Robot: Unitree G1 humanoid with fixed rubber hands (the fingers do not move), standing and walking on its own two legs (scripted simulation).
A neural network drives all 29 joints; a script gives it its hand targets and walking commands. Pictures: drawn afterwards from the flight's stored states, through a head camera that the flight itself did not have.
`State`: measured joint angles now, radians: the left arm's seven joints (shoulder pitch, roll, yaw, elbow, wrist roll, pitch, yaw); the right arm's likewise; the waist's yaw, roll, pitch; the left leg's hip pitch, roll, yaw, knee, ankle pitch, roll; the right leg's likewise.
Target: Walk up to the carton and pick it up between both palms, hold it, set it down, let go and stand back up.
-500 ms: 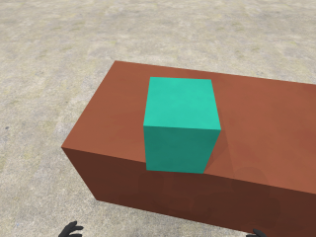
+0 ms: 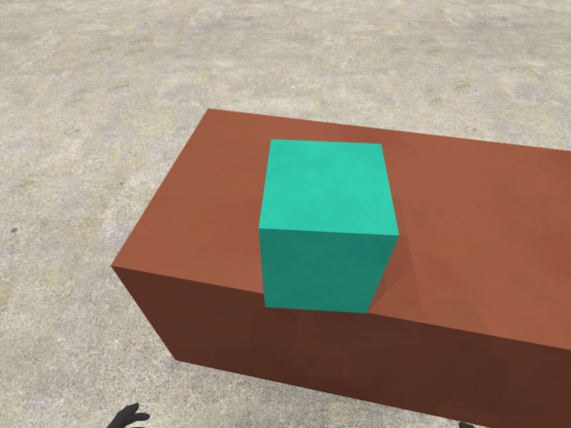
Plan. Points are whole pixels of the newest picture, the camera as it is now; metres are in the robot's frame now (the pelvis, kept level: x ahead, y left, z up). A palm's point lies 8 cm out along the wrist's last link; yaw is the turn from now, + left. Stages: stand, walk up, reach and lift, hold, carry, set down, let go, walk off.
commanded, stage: stand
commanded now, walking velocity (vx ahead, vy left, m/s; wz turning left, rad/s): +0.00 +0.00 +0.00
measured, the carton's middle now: (320, 229) +0.46 -0.05 -0.04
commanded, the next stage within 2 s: walk up in 1.66 s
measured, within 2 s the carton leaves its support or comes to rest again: neither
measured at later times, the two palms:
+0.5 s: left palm out of the picture +0.10 +0.26 -0.11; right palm out of the picture +0.08 -0.28 -0.11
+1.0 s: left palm out of the picture +0.10 +0.26 -0.11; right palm out of the picture +0.09 -0.28 -0.11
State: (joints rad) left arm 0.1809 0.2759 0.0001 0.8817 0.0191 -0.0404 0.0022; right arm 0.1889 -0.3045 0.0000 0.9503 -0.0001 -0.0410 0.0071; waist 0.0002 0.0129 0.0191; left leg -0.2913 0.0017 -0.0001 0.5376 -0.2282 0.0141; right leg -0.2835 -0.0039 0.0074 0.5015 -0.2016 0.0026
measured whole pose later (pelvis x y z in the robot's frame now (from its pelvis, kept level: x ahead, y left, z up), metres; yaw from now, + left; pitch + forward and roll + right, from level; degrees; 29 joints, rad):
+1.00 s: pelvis +0.01 +0.00 +0.00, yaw +0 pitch -1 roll +0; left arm 0.16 0.28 0.00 0.95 0.02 -0.03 0.00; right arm 0.17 -0.31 0.00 1.00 0.00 -0.04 0.01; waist 0.00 0.01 0.02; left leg -0.25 0.00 0.00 0.48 -0.21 0.01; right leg -0.25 0.00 0.01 0.45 -0.18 0.00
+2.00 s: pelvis +0.01 +0.00 +0.01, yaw +0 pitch -1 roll +0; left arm 0.15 0.28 0.00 0.96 0.02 -0.03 0.00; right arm 0.17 -0.31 0.00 1.02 0.00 -0.04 0.01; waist 0.00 0.01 0.02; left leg -0.24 0.00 0.00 0.46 -0.21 0.01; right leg -0.24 0.00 0.01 0.44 -0.18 0.00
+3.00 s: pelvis +0.03 +0.00 +0.01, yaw +0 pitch +0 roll +0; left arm 0.16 0.28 0.00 0.96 0.02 -0.02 0.00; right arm 0.16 -0.33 0.00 1.01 0.00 -0.04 0.01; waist 0.00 0.02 0.02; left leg -0.24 0.00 0.01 0.46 -0.23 0.01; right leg -0.24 0.00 0.01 0.45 -0.21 0.00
